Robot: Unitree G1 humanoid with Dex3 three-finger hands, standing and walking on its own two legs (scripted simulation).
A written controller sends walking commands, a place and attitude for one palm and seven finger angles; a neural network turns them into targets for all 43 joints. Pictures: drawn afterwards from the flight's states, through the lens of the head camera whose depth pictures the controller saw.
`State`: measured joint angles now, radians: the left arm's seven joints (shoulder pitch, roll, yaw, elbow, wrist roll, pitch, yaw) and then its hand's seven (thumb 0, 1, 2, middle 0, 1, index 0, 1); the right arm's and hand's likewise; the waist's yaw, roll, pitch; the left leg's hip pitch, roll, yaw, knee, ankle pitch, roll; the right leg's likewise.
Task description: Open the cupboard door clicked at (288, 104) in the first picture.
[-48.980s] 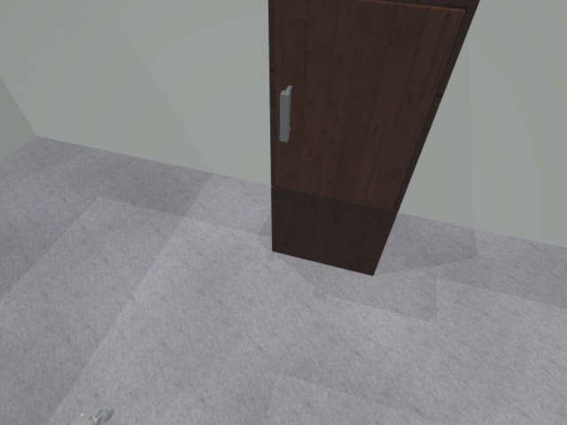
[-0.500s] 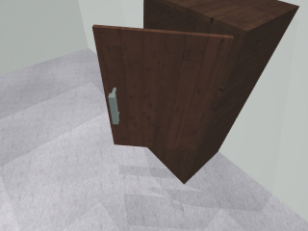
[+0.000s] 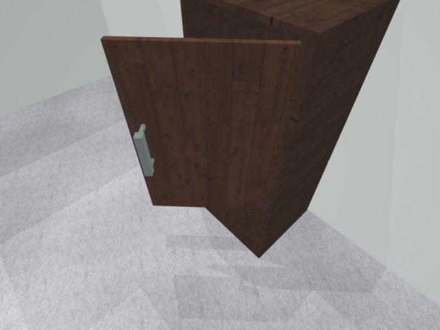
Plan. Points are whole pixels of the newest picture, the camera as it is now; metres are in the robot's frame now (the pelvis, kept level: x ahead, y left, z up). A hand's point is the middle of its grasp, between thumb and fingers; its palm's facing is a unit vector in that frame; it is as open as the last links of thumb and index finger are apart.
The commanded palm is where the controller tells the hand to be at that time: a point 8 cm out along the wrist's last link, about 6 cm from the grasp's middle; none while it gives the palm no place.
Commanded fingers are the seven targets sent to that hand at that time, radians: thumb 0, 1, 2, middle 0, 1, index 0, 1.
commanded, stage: come to a stop and stand still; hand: left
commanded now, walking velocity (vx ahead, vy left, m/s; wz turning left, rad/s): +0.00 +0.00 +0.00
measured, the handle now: (146, 150) +0.57 +0.22 -0.03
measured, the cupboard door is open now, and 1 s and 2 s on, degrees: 45 45 45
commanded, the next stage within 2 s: look again from close up in 1.48 s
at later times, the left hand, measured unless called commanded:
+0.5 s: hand out of the picture +0.00 +0.20 -0.15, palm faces +0.02 -0.95 -0.30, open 7.4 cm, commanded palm none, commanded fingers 0.00 0.90 0.90 -0.20 -0.30 -0.20 -0.30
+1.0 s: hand out of the picture -0.05 +0.20 -0.17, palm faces +0.03 -0.98 -0.19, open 7.4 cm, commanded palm none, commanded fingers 0.00 0.90 0.90 -0.20 -0.30 -0.20 -0.30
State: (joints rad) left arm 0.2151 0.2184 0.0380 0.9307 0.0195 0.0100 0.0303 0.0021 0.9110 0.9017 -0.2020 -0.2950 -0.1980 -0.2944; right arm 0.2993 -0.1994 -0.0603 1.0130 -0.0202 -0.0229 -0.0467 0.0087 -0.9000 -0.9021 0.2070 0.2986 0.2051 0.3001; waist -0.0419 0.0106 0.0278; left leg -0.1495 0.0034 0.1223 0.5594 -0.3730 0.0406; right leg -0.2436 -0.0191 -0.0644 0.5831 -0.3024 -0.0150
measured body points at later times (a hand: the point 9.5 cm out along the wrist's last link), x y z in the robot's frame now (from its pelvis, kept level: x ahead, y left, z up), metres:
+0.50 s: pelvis -0.06 -0.03 +0.01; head -0.08 -0.03 +0.46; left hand -0.01 +0.25 -0.13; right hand -0.05 -0.32 -0.13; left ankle -0.04 +0.08 -0.73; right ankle +0.01 -0.11 -0.73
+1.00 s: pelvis -0.05 +0.02 +0.01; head -0.06 +0.04 +0.46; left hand -0.05 +0.26 -0.16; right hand -0.04 -0.22 -0.14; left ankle -0.04 +0.08 -0.73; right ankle +0.01 -0.11 -0.73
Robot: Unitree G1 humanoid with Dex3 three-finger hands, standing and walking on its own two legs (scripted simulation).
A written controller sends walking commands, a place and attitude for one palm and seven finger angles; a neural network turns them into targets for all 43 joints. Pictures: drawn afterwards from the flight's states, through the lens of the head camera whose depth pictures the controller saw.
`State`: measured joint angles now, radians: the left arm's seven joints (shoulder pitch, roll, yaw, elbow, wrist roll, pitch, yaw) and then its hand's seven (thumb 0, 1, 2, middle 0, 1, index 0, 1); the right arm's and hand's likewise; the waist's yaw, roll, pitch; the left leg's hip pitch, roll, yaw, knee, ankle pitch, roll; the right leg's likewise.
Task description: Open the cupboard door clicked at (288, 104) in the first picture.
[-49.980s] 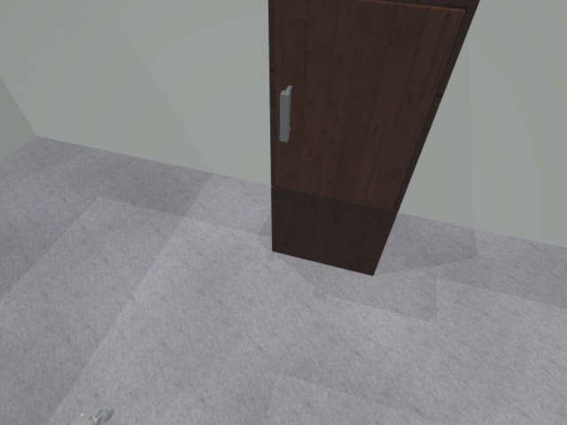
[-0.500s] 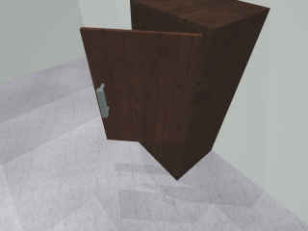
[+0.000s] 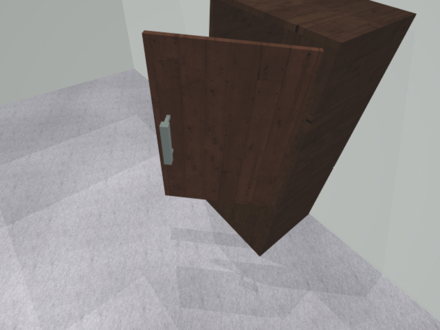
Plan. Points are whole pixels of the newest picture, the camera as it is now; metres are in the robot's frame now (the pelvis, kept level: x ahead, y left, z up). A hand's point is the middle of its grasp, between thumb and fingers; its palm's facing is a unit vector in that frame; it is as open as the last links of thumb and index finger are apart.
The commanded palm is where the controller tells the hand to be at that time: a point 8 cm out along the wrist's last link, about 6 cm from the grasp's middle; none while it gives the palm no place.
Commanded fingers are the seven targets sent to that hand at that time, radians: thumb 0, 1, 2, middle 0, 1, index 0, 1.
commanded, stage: come to a stop and stand still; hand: left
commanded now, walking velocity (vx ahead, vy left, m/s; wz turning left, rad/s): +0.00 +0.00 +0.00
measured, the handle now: (168, 140) +0.62 +0.19 -0.04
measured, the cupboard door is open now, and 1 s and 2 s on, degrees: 45 45 45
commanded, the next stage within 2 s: look again from close up in 0.48 s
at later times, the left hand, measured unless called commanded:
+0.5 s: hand out of the picture +0.05 +0.21 -0.18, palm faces +0.00 -0.97 -0.23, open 7.4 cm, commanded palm none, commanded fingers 0.00 0.90 0.90 -0.20 -0.30 -0.20 -0.30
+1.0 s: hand out of the picture +0.06 +0.20 -0.17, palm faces -0.02 -0.97 -0.22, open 7.4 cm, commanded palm none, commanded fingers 0.00 0.90 0.90 -0.20 -0.30 -0.20 -0.30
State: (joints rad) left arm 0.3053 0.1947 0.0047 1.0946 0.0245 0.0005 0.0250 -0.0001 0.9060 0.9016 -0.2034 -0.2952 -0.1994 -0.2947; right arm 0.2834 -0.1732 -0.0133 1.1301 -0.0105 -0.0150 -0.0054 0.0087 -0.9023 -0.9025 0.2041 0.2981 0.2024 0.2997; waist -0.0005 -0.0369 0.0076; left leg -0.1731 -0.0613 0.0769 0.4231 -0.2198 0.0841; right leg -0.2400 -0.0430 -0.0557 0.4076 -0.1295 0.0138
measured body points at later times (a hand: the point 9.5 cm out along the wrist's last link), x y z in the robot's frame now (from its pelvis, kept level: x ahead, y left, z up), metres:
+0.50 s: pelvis +0.03 +0.02 +0.00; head +0.03 +0.03 +0.45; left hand +0.05 +0.26 -0.16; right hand +0.08 -0.24 -0.14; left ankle +0.01 +0.06 -0.74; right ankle +0.06 -0.13 -0.74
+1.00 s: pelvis +0.04 +0.01 +0.01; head +0.04 +0.02 +0.45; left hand +0.07 +0.25 -0.16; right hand +0.06 -0.25 -0.14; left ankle +0.01 +0.06 -0.74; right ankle +0.06 -0.13 -0.74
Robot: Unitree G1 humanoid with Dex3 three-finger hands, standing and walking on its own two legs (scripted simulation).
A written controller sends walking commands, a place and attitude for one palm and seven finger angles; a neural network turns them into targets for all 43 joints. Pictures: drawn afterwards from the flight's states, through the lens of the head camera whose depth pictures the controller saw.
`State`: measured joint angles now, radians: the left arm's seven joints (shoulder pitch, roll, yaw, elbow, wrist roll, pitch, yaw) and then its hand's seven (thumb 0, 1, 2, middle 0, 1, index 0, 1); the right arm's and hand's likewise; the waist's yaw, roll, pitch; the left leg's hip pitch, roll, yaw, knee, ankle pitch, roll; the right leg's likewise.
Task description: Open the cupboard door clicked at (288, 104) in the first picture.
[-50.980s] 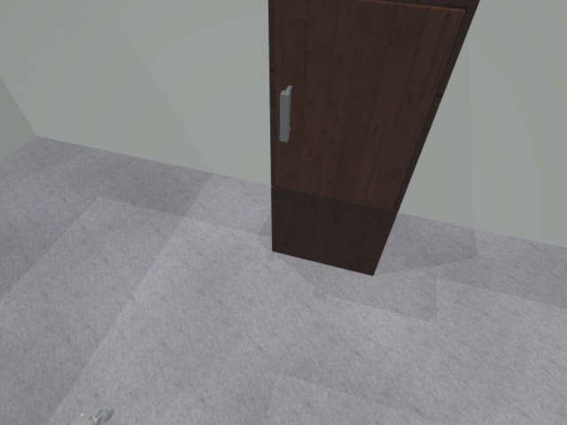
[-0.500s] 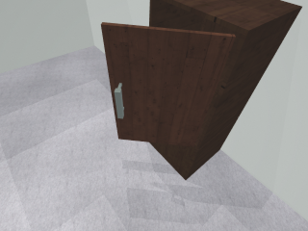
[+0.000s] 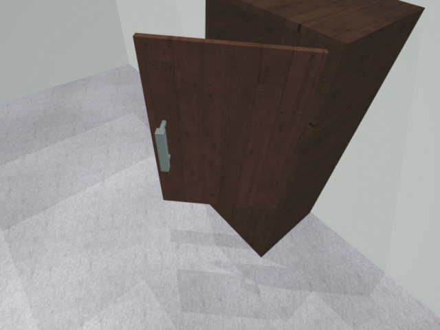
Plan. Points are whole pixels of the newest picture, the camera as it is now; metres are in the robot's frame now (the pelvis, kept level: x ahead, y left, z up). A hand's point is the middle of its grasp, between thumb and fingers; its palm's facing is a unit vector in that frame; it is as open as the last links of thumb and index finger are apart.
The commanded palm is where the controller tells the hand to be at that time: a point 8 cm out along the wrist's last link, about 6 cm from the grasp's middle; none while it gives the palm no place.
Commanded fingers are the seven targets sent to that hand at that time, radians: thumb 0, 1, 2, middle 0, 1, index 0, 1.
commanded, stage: look again from close up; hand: left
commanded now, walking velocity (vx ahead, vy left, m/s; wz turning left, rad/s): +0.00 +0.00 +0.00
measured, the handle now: (164, 146) +0.58 +0.18 -0.05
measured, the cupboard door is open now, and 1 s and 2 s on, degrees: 45 45 45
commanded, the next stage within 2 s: raise the hand with hooked fingers in 0.06 s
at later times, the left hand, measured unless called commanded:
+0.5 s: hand (126, 293) +0.19 +0.18 -0.04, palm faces +0.03 -1.00 -0.07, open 8.2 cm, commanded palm +0.12 +0.24 -0.07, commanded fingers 0.00 0.48 0.72 -0.23 -0.57 -0.23 -0.57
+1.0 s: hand (111, 289) +0.20 +0.21 -0.05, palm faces +0.00 -1.00 -0.05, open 11.1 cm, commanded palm +0.16 +0.26 -0.06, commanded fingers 0.00 -0.10 0.47 -0.27 -0.94 -0.27 -0.94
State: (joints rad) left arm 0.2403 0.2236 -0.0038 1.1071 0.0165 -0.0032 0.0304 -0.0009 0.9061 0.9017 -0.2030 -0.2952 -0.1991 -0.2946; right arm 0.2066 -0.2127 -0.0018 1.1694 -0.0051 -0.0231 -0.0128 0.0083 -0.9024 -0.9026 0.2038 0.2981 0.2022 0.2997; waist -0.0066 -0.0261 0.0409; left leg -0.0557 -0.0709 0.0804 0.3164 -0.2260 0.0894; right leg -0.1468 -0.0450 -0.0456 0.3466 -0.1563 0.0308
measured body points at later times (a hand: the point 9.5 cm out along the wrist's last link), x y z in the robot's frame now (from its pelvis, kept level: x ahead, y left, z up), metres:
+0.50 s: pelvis -0.03 -0.04 -0.07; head +0.01 -0.04 +0.38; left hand +0.18 +0.23 -0.03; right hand +0.18 -0.28 -0.12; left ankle -0.03 +0.05 -0.75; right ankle +0.02 -0.12 -0.75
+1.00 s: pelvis -0.03 -0.05 -0.10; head +0.06 -0.05 +0.34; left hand +0.19 +0.27 -0.05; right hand +0.15 -0.27 -0.19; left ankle -0.03 +0.05 -0.75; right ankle +0.02 -0.12 -0.75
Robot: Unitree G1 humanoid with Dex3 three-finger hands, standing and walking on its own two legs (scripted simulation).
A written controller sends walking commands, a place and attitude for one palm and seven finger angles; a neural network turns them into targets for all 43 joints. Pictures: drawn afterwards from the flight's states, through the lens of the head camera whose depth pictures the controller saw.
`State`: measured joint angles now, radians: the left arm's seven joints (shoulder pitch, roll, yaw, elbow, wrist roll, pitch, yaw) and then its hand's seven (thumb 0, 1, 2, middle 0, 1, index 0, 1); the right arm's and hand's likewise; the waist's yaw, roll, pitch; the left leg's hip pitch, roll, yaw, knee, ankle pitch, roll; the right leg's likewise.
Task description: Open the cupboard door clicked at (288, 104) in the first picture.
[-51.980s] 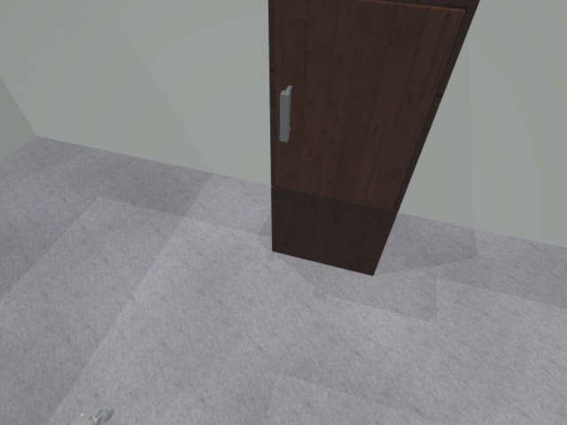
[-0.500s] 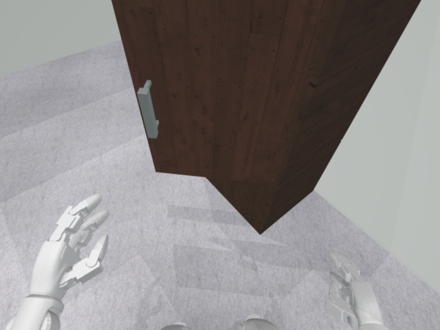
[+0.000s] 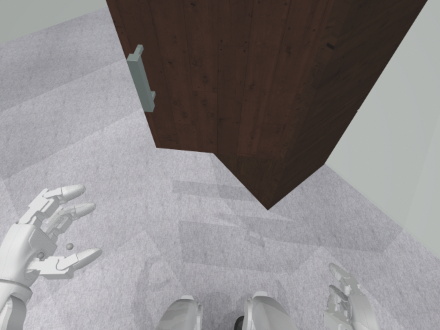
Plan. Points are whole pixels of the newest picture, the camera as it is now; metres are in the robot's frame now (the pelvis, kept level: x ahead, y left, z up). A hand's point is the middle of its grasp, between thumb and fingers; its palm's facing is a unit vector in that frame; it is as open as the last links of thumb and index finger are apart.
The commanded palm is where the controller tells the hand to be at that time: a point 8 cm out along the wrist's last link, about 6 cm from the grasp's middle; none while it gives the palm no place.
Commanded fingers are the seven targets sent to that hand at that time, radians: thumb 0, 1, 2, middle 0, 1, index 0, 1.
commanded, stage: raise the hand with hooked fingers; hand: left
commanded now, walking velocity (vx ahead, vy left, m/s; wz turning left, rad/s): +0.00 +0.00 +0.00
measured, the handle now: (144, 79) +0.62 +0.20 +0.05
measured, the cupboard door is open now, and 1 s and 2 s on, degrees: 45 45 45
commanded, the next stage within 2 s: move the hooked fingers beside the handle in 1.26 s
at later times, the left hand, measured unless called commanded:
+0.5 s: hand (34, 236) +0.26 +0.31 +0.05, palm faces -0.04 -1.00 -0.05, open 13.7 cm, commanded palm +0.24 +0.35 +0.05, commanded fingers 0.00 -0.50 0.30 -0.30 -1.20 -0.30 -1.20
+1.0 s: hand (38, 212) +0.29 +0.31 +0.06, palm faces -0.07 -1.00 -0.05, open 14.0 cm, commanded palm +0.27 +0.36 +0.06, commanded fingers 0.00 -0.50 0.30 -0.30 -1.20 -0.30 -1.20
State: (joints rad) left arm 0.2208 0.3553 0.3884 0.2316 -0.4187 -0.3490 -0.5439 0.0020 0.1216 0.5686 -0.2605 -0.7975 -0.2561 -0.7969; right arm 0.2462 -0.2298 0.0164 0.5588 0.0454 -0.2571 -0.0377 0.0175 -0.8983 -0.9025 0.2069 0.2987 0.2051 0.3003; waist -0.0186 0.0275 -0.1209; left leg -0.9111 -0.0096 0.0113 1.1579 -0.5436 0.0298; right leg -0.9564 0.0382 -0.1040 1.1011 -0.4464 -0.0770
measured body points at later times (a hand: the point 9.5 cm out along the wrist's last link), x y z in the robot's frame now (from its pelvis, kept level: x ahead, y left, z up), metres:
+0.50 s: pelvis +0.00 +0.04 +0.00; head +0.07 +0.06 +0.45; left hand +0.25 +0.36 +0.05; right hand +0.19 -0.19 -0.06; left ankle +0.01 +0.10 -0.65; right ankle +0.05 -0.07 -0.65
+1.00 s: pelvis +0.01 +0.04 +0.01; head +0.09 +0.06 +0.45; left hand +0.29 +0.36 +0.06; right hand +0.16 -0.22 -0.06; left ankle +0.01 +0.10 -0.65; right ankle +0.05 -0.07 -0.65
